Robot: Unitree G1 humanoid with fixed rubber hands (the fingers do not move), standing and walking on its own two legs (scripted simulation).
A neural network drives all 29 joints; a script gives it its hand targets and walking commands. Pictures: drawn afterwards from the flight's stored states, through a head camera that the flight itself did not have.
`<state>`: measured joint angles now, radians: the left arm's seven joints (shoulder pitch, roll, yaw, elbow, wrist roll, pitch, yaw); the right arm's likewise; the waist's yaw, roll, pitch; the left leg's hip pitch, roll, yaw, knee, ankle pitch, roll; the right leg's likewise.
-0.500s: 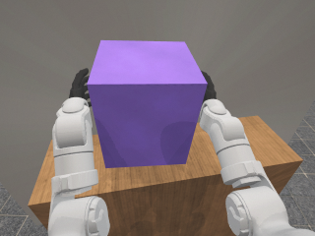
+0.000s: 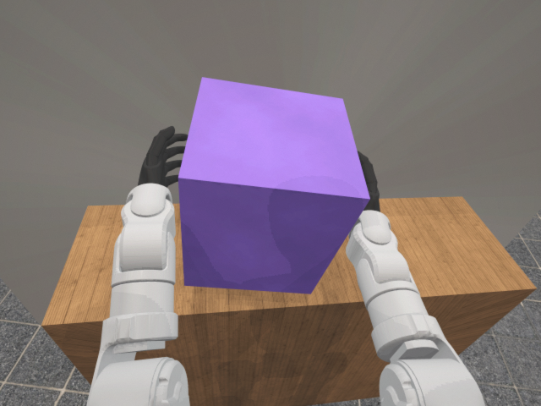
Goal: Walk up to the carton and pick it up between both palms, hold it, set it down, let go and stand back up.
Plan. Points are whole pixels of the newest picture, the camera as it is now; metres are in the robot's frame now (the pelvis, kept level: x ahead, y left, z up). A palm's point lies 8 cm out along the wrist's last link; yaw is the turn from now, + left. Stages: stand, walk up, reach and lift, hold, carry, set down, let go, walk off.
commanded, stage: set down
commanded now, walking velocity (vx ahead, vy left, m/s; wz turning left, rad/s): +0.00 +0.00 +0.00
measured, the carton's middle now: (261, 195) +0.41 +0.01 +0.13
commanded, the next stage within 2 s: none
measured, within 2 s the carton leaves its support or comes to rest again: neither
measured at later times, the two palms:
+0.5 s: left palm (152, 182) +0.40 +0.16 +0.16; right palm (352, 205) +0.38 -0.14 +0.13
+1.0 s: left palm (168, 190) +0.42 +0.15 +0.13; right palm (358, 205) +0.39 -0.15 +0.12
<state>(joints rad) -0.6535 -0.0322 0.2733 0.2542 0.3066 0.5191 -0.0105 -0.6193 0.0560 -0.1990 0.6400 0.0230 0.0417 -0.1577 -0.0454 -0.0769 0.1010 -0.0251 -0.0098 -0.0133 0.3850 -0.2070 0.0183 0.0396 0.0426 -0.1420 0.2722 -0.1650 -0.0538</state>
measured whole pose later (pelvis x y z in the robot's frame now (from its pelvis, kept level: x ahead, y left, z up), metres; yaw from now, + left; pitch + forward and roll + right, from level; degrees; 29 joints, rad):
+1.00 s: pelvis +0.01 +0.01 +0.00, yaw -3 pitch -3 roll -1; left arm -0.80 -0.04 0.40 0.76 0.31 0.25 0.03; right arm -0.76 0.05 -0.47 0.94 -0.20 -0.07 -0.09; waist 0.01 -0.04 0.03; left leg -0.08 -0.02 0.04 0.32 -0.18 0.03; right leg -0.05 0.03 -0.09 0.25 -0.14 -0.04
